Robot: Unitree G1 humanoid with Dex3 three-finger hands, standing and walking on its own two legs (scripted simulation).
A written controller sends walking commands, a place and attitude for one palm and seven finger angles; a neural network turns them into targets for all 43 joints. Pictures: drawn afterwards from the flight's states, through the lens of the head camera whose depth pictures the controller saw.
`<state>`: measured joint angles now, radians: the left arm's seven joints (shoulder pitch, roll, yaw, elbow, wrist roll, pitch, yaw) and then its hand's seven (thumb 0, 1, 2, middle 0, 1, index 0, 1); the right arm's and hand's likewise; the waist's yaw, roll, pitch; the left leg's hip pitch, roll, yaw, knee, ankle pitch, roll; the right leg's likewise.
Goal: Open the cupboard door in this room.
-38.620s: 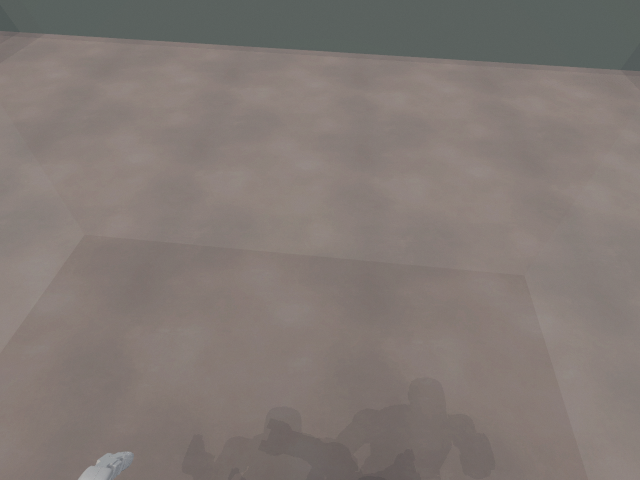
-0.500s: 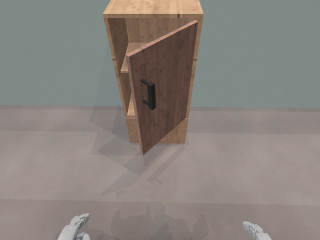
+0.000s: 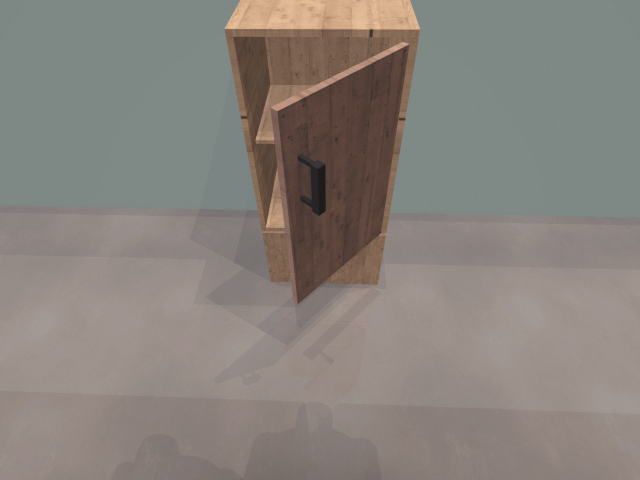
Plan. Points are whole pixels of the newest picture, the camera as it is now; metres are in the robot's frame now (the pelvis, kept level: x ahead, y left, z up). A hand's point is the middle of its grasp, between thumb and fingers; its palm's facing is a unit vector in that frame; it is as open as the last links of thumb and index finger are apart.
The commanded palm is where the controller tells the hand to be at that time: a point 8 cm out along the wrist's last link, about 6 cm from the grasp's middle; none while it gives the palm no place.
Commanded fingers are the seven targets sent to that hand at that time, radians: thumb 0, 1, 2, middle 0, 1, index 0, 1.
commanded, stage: let the arm hang, fingers relaxed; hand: left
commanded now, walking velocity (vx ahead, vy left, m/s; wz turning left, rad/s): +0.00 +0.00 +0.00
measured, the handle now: (311, 184) +0.65 +0.06 -0.03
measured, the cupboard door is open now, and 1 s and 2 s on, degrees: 48 48 48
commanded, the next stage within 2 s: look to check the result in 0.38 s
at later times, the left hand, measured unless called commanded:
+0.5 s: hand out of the picture -0.01 +0.16 -0.17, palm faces +0.04 -0.98 -0.18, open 7.4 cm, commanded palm none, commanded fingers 0.00 0.90 0.90 -0.20 -0.30 -0.20 -0.30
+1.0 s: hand out of the picture +0.01 +0.15 -0.17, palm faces +0.03 -0.98 -0.18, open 7.4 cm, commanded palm none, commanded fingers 0.00 0.90 0.90 -0.20 -0.30 -0.20 -0.30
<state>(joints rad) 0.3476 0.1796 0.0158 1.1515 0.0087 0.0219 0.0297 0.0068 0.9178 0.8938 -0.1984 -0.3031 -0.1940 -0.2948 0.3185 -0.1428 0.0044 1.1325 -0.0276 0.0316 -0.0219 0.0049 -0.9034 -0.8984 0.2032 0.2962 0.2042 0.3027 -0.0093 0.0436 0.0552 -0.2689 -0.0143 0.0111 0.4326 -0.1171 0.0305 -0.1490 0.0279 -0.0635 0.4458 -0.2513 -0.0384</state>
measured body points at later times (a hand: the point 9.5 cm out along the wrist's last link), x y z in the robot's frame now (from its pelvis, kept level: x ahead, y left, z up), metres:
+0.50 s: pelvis +0.01 +0.00 +0.00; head +0.01 -0.01 +0.45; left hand -0.01 +0.21 -0.16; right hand -0.01 -0.21 -0.16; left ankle +0.08 +0.10 -0.74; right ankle +0.00 -0.10 -0.74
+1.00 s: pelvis +0.03 -0.01 +0.00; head +0.04 -0.02 +0.45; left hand +0.01 +0.20 -0.16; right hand +0.01 -0.22 -0.16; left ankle +0.08 +0.10 -0.74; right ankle +0.00 -0.10 -0.74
